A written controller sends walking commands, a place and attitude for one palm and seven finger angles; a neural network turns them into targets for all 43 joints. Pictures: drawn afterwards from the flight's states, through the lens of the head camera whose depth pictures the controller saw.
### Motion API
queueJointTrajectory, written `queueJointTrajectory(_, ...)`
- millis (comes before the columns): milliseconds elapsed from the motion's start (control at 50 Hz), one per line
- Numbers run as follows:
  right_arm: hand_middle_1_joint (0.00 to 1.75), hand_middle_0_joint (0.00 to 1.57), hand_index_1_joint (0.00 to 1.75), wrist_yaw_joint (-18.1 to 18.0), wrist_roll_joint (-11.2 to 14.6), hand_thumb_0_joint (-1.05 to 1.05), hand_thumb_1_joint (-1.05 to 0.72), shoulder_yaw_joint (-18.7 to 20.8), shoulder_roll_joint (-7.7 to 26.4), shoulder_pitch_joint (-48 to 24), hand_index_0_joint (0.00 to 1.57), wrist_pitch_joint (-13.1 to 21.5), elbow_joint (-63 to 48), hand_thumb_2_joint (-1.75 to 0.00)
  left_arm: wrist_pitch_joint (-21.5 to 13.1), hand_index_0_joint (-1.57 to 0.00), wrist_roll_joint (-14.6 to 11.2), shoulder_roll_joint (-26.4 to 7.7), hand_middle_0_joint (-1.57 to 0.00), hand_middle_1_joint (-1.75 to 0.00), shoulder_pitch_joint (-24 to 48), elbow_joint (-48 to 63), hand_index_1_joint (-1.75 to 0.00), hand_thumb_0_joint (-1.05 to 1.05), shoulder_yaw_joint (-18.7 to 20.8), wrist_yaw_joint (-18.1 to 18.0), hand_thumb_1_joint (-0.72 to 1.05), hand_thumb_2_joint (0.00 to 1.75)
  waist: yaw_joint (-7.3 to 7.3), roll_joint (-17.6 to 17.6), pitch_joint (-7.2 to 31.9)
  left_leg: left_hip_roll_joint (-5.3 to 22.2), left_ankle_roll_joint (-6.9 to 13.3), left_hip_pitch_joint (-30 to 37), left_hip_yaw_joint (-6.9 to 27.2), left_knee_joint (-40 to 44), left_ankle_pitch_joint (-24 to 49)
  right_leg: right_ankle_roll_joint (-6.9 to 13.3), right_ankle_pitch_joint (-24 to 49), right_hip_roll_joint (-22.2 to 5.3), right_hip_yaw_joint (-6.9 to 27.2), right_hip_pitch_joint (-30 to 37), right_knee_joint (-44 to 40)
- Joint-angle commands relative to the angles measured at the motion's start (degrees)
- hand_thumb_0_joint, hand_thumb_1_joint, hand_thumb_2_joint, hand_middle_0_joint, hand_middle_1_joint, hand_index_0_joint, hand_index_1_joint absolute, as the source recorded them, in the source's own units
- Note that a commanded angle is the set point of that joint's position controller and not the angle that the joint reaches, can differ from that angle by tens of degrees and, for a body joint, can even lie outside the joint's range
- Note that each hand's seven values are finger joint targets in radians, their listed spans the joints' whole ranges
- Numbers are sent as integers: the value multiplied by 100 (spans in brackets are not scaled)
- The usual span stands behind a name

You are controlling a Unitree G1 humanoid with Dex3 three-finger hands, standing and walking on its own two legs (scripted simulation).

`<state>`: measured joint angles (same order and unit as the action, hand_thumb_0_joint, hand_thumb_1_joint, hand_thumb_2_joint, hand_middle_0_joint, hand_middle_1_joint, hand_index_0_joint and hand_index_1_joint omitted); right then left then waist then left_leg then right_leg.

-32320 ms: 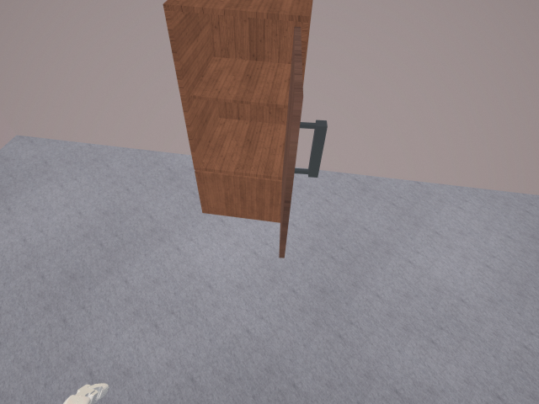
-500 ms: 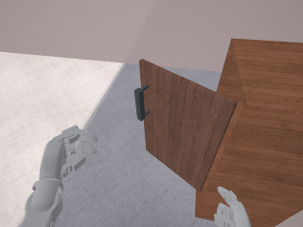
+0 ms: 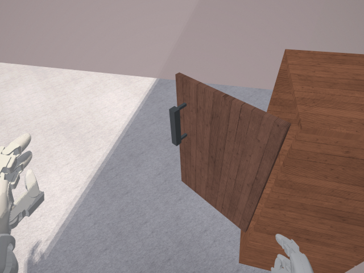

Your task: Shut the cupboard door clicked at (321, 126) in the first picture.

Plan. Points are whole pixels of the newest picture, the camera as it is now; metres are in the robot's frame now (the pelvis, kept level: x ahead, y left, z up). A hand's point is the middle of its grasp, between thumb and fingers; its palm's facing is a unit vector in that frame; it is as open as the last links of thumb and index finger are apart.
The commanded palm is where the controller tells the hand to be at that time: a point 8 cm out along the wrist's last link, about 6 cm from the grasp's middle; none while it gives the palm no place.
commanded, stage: draw the hand back to the body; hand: left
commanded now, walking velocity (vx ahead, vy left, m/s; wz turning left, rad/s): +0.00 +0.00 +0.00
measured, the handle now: (179, 124) +0.61 +0.10 -0.04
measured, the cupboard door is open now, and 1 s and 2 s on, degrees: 59 59 59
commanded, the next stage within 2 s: step back with the hand held close in 0.20 s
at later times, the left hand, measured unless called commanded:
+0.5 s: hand (56, 187) +0.21 +0.25 +0.15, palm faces +0.42 -0.79 -0.45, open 7.4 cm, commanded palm +0.15 +0.29 +0.18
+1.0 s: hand (17, 221) +0.14 +0.28 +0.15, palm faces +0.43 -0.78 -0.46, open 7.4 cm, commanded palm +0.08 +0.31 +0.18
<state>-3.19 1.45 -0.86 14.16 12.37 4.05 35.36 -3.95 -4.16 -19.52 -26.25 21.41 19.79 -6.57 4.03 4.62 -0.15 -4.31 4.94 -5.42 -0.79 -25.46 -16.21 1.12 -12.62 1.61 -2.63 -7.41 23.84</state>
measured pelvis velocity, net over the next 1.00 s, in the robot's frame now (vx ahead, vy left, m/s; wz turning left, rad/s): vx -0.06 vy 0.02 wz -0.03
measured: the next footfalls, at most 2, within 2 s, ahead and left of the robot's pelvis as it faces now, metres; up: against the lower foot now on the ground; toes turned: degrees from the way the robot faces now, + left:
left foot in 1.70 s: -0.11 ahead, +0.13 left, +0.00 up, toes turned +5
right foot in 1.92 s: -0.25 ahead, -0.12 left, +0.00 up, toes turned +2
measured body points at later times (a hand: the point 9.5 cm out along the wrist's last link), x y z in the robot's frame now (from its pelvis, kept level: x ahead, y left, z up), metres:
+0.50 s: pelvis +0.00 -0.01 +0.00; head +0.00 -0.03 +0.45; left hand +0.18 +0.29 +0.18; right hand +0.18 -0.25 -0.09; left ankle -0.02 +0.06 -0.74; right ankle +0.01 -0.11 -0.74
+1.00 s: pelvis -0.06 +0.02 -0.02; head -0.08 +0.02 +0.43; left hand +0.11 +0.32 +0.18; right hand +0.09 -0.24 -0.09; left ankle -0.02 +0.06 -0.74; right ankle +0.00 -0.11 -0.74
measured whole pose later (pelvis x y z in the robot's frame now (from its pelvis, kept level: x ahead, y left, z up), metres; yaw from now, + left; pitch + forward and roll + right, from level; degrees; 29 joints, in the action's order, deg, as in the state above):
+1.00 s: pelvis -0.06 +0.02 -0.02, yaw -2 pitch -1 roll -1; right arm -5.1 0.6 0.4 13.7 14.0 -1.5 30.0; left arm -9.9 -1.0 -23.0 -28.8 25.5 24.8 -7.2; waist 0.1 1.0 1.5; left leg -4.4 7.2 -20.3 -4.0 -38.1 -17.0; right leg -0.8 -13.0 2.1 1.8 -22.2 36.6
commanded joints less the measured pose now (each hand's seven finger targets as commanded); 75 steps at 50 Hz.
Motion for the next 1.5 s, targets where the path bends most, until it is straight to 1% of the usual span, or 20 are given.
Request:
queueJointTrajectory(0,30,20,30,-90,17,0,-90,220,573,-812,20,384,-956,-90,-409,-20,18,-1168,-20,-30,743,1330,-30,0,515,-84,90,90,-90,-121,335,640,-423,-594,558,682,628,66,285,-202,284,368,-244)
queueJointTrajectory(120,30,20,30,-84,-1,0,-90,162,476,-808,20,494,-909,-90,-426,-20,7,-1297,-20,-30,538,1592,-30,0,686,-115,90,90,-29,356,450,592,-521,-540,471,548,1411,107,782,-200,302,555,-193)
queueJointTrajectory(200,30,20,30,-67,9,0,-90,172,489,-783,20,434,-892,-90,-335,-20,-37,-1158,-20,-30,404,1184,-30,0,623,-61,90,90,-67,-51,50,614,-509,-603,417,533,1448,99,791,-192,308,335,-278)
queueJointTrajectory(300,30,20,30,-39,24,0,-90,213,512,-774,20,356,-928,-90,-342,-20,-58,-1096,-20,-30,372,1056,-30,0,599,-2,90,90,-72,-219,153,606,-448,-579,368,529,1289,69,676,-219,315,331,-284)
queueJointTrajectory(320,30,20,30,-79,17,0,-90,322,732,-708,20,245,-1141,-90,-613,-20,-6,-1801,-20,-30,1063,1458,-30,0,1330,-82,90,90,-301,-118,88,728,-231,-1072,553,321,572,118,844,-560,1093,150,-421)
queueJointTrajectory(340,30,20,30,-108,-8,0,-90,321,651,-619,20,173,-1003,-90,-665,-20,-31,-1414,-20,-30,445,987,-30,0,1053,-65,90,90,-348,-389,242,662,-199,-885,526,32,441,195,756,-836,1282,-92,-538)
queueJointTrajectory(420,30,20,30,-66,-26,0,-90,360,633,-632,20,-18,-1035,-90,-828,-20,22,-1283,-20,-30,89,1135,-30,0,850,-84,90,90,-411,-445,631,644,-233,-833,493,-339,585,341,1003,-1201,1498,-252,-416)
queueJointTrajectory(540,30,20,30,-174,11,0,-90,420,688,-686,20,-271,-1254,-90,-852,-20,3,-1635,-20,-30,-312,1581,-30,0,1194,-187,90,90,-386,-203,1163,968,-293,-1049,688,-128,2431,130,2600,-801,933,211,725)
queueJointTrajectory(600,30,20,30,-205,13,0,-90,453,683,-660,20,-385,-1324,-90,-833,-20,-19,-1751,-20,-30,-452,1654,-30,0,1361,-189,90,90,-390,-273,1295,1050,-327,-1185,692,-291,3086,111,2988,-761,950,304,978)
queueJointTrajectory(680,30,20,30,-205,12,0,-90,470,697,-602,20,-451,-1394,-90,-799,-20,-24,-1661,-20,-30,-635,1680,-30,0,1326,-168,90,90,-398,-109,1251,1175,-331,-1342,801,-207,3252,55,2381,-618,886,177,1198)
queueJointTrajectory(740,30,20,30,-204,-25,0,-90,472,728,-626,20,-461,-1412,-90,-766,-20,-11,-1578,-20,-30,-655,1538,-30,0,1283,-177,90,90,-386,-17,947,1367,-155,-1895,983,149,2243,-52,1368,-410,837,137,1300)
queueJointTrajectory(900,30,20,30,-266,-71,0,-90,445,823,-570,20,-301,-1462,-90,-954,-20,264,-1492,-20,-30,143,1589,-30,0,1246,-210,90,90,-422,141,174,1504,262,-4409,1463,1073,-2216,-159,552,-168,847,1101,1762)
queueJointTrajectory(940,30,20,30,-276,-92,0,-90,448,837,-541,20,-236,-1446,-90,-1008,-20,346,-1450,-20,-30,352,1553,-30,0,1226,-219,90,90,-431,149,38,1640,345,-4824,1637,1315,-2789,-209,403,-36,728,1276,1999)
queueJointTrajectory(1000,30,20,30,-284,-101,0,-90,468,830,-546,20,-153,-1442,-90,-1100,-20,418,-1503,-20,-30,513,1550,-30,0,1283,-216,90,90,-421,115,58,1717,412,-5018,1725,1350,-2968,-243,432,95,720,1437,2193)
queueJointTrajectory(1080,30,20,30,-225,-76,0,-90,475,780,-484,20,-49,-1399,-90,-1234,-20,371,-1431,-20,-30,278,1537,-30,0,1261,-186,90,90,-465,-225,187,1382,293,-4469,1499,842,-2498,-117,819,-4,1039,1033,1766)
queueJointTrajectory(1140,30,20,30,-152,-80,0,-90,502,814,-458,20,20,-1342,-90,-1344,-20,375,-1408,-20,-30,214,1865,-30,0,1273,-186,90,90,-469,-66,486,1267,270,-4356,1326,626,-2479,-62,795,-93,1220,988,1762)
queueJointTrajectory(1320,30,20,30,-168,-132,0,-90,549,767,-483,20,167,-1206,-90,-1490,-20,382,-1549,-20,-30,225,1932,-30,0,1610,-213,90,90,-449,182,578,1690,359,-5037,1451,846,-3009,-127,471,128,1056,1263,2413)
queueJointTrajectory(1420,30,20,30,-146,-87,0,-90,577,750,-517,20,143,-1193,-90,-1411,-20,410,-1414,-20,-30,365,1585,-30,0,1498,-179,90,90,-464,-140,175,1413,196,-5162,996,168,-3364,57,-380,-139,1645,542,1960)
queueJointTrajectory(1460,30,20,30,-95,-129,0,-90,611,697,-452,20,109,-1152,-90,-1377,-20,417,-1457,-20,-30,417,1571,-30,0,1471,-204,90,90,-477,-585,60,998,-52,-4435,707,-887,-2920,375,-1296,-793,2665,-654,783)
queueJointTrajectory(1480,30,20,30,-40,-143,0,-90,576,561,-437,20,74,-1130,-90,-1329,-20,399,-1416,-20,-30,405,1590,-30,0,1286,-228,90,90,-493,-1102,-24,752,-237,-3714,523,-1653,-2407,600,-1942,-1305,3275,-1597,-16)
